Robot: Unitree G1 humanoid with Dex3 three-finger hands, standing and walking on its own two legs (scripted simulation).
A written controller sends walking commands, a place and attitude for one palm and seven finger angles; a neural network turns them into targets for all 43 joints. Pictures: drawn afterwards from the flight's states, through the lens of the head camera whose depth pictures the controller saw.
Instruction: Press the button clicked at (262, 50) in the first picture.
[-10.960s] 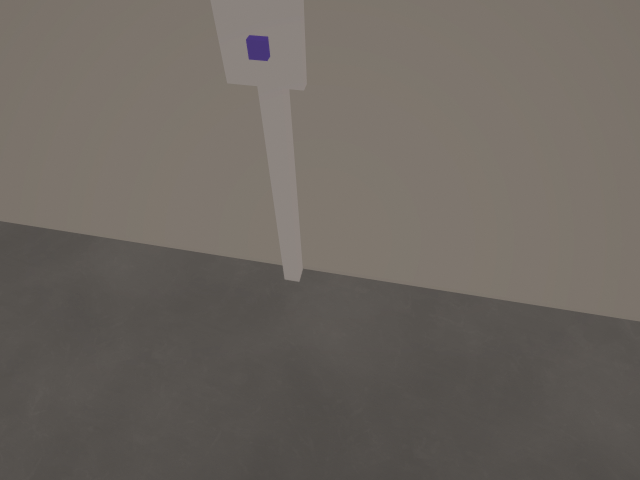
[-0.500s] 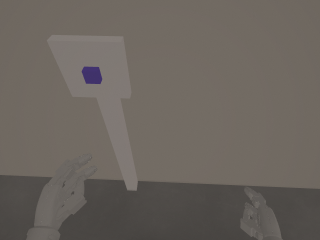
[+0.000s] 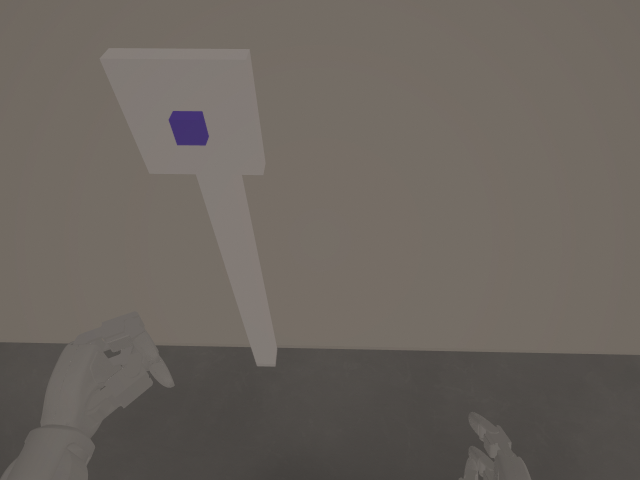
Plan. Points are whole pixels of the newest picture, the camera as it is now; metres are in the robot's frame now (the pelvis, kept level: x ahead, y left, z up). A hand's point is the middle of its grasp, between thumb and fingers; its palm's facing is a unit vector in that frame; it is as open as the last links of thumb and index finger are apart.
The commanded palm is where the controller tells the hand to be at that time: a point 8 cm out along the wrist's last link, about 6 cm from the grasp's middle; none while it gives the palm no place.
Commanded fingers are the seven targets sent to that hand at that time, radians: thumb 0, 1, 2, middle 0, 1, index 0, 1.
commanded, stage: raise the hand and make a fist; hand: left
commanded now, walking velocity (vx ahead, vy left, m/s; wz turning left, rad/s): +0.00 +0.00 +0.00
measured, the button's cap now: (190, 126) +0.53 +0.19 +0.17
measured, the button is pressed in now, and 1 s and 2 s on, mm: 0 0 0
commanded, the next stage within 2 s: aim a knuckle at the button in 1.18 s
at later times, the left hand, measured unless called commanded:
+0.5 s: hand (75, 333) +0.24 +0.25 +0.13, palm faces +0.01 -1.00 -0.06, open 3.1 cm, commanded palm +0.20 +0.30 +0.14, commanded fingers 0.00 0.90 0.90 -1.30 -1.50 -1.30 -1.50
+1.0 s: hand (71, 311) +0.25 +0.24 +0.17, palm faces +0.01 -1.00 -0.05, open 3.1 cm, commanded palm +0.21 +0.29 +0.17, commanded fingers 0.00 0.90 0.90 -1.30 -1.50 -1.30 -1.50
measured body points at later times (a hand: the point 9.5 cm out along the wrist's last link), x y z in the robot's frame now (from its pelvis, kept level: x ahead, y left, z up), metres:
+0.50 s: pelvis +0.03 +0.04 +0.02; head +0.02 +0.04 +0.47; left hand +0.23 +0.30 +0.14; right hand +0.24 -0.17 -0.03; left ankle +0.02 +0.11 -0.70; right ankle +0.02 -0.08 -0.70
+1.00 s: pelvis +0.02 +0.02 +0.03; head +0.00 +0.01 +0.48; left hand +0.24 +0.29 +0.17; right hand +0.21 -0.20 -0.03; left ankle +0.02 +0.11 -0.70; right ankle +0.02 -0.08 -0.70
